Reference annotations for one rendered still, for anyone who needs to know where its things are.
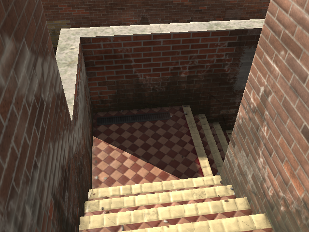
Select stairs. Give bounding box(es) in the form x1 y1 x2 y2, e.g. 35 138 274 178
193 114 233 176
79 175 274 232

